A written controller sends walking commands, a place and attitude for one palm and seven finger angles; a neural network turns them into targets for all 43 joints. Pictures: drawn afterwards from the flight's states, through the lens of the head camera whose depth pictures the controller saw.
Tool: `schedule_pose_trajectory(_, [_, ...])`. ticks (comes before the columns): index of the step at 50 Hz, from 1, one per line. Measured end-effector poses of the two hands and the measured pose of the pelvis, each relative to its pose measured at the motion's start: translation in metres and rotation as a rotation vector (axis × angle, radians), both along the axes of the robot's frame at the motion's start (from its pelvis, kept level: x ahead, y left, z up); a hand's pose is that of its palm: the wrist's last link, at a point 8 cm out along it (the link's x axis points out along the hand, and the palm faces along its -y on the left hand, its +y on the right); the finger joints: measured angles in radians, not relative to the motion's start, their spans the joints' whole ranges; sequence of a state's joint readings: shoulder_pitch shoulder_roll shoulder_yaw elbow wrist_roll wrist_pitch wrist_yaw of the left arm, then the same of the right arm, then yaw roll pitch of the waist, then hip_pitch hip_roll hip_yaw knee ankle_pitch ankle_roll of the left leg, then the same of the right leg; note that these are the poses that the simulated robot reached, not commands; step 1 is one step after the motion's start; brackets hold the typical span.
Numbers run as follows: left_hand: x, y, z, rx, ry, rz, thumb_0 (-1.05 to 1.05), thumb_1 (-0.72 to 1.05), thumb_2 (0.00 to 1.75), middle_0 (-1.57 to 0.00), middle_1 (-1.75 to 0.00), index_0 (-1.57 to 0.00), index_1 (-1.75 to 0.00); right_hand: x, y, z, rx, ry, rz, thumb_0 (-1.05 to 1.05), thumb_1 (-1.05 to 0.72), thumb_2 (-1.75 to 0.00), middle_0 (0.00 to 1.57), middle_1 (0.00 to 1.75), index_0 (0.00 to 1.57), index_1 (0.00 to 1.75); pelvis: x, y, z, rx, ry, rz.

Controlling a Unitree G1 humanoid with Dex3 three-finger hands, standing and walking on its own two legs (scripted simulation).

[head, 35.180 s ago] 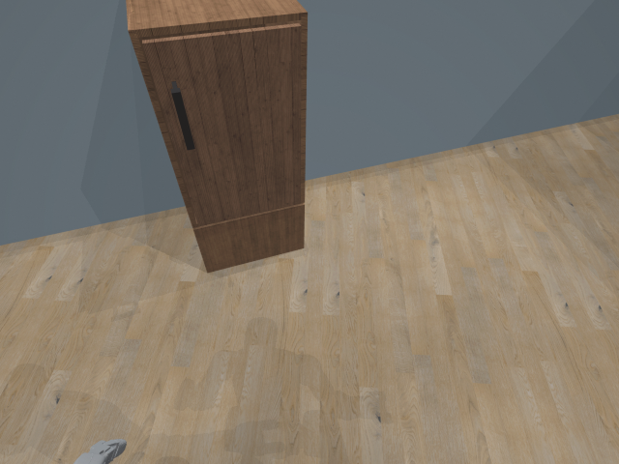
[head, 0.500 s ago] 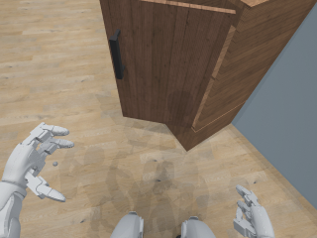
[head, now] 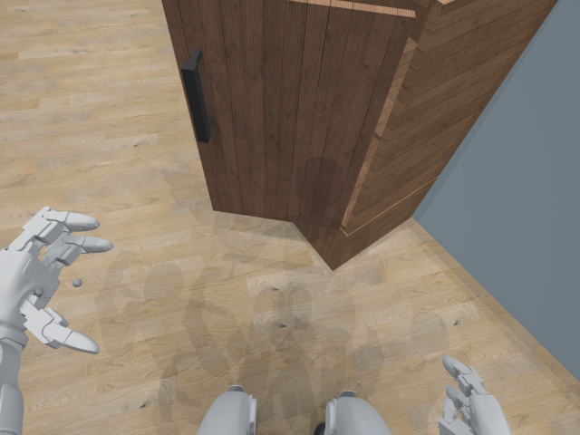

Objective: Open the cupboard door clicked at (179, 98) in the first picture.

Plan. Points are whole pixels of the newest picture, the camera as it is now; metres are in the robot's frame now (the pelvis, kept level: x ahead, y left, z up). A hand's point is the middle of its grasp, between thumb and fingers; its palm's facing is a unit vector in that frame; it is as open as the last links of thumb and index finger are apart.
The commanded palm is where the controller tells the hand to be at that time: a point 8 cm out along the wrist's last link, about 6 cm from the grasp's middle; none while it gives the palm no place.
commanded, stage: raise the hand with hooked fingers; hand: left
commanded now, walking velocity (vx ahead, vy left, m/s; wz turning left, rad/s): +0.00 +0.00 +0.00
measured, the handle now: (200, 98) +0.63 +0.19 +0.03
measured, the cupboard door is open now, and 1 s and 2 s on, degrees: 46 46 46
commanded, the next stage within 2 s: move the hooked fingers beside the handle in 0.16 s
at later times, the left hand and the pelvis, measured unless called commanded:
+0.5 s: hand (94, 259) +0.32 +0.27 +0.04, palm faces -0.11 -0.99 -0.04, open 14.0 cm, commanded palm +0.31 +0.32 +0.05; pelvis -0.01 +0.00 -0.01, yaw +0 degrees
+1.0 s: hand (118, 195) +0.41 +0.27 +0.04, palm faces -0.10 -0.99 -0.03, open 14.0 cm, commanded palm +0.41 +0.31 +0.04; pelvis +0.00 +0.00 -0.01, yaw -1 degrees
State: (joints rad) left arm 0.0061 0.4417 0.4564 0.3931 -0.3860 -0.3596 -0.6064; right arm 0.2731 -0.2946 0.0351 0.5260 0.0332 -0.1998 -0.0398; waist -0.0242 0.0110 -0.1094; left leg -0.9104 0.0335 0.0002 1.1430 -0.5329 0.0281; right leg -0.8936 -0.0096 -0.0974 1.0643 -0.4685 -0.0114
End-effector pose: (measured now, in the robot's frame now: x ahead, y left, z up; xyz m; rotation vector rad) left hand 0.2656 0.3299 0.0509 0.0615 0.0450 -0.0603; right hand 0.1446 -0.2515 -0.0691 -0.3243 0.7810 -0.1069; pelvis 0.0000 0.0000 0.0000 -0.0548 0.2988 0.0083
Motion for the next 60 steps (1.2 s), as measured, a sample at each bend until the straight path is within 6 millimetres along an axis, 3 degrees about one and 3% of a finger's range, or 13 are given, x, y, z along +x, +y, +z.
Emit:
schedule_pose_trajectory(18, [-0.001, 0.002, -0.003, -0.009, 0.018, -0.014, -0.01, -0.5, 0.3, -0.3, -1.2, -0.31, -1.2, 0.011, 0.01, -0.001, 0.011, -0.03, 0.032, 0.01, -0.9, -0.9, 0.2, 0.3, 0.2, 0.3, -0.004, 0.001, -0.002, -0.005, -0.006, 0.011])
schedule_pose_trajectory(24, [0.029, -0.006, -0.006, -0.019, -0.006, -0.048, -0.01, -0.5, 0.3, -0.3, -1.2, -0.31, -1.2, 0.004, 0.007, -0.009, -0.013, 0.002, 0.022, 0.01, -0.9, -0.9, 0.2, 0.3, 0.21, 0.3, -0.007, 0.001, -0.006, -0.007, 0.008, 0.012])
schedule_pose_trajectory(31, [0.071, -0.006, -0.004, -0.018, 0.002, -0.051, -0.01, -0.5, 0.3, -0.3, -1.2, -0.31, -1.2, -0.017, -0.001, -0.015, -0.017, 0.068, -0.033, 0.01, -0.9, -0.9, 0.2, 0.3, 0.21, 0.3, -0.006, 0.001, -0.007, -0.005, 0.032, -0.001])
schedule_pose_trajectory(42, [0.108, -0.006, -0.006, -0.03, 0.014, -0.031, -0.01, -0.5, 0.3, -0.3, -1.2, -0.31, -1.2, -0.055, -0.01, -0.023, -0.022, 0.219, -0.102, 0.01, -0.9, -0.9, 0.2, 0.3, 0.2, 0.3, 0.0, 0.003, -0.006, 0.001, 0.067, -0.021])
schedule_pose_trajectory(60, [0.177, -0.012, -0.01, -0.039, 0.013, -0.048, -0.01, -0.5, 0.3, -0.3, -1.2, -0.31, -1.2, -0.093, -0.014, -0.034, -0.056, 0.378, -0.165, 0.01, -0.91, -0.9, 0.2, 0.29, 0.2, 0.3, -0.004, 0.006, -0.016, -0.014, 0.118, -0.025])
